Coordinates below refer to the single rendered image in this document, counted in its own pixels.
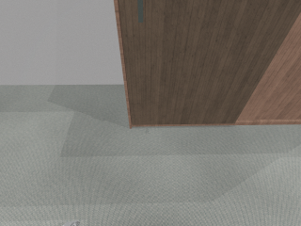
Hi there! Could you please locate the wardrobe door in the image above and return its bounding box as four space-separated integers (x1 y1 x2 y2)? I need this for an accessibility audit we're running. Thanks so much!
237 12 301 120
119 0 301 125

